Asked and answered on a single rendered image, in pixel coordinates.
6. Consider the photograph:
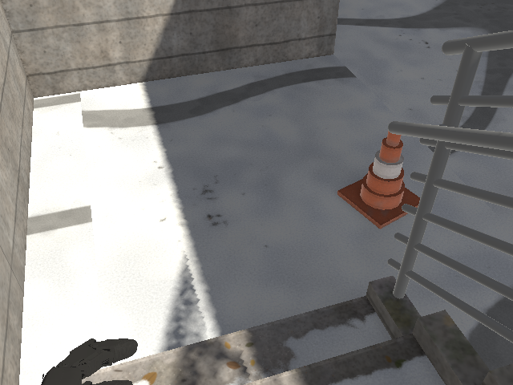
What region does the robot left hand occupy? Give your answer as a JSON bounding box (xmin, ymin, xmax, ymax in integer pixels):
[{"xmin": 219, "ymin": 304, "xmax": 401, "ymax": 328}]
[{"xmin": 41, "ymin": 338, "xmax": 138, "ymax": 385}]

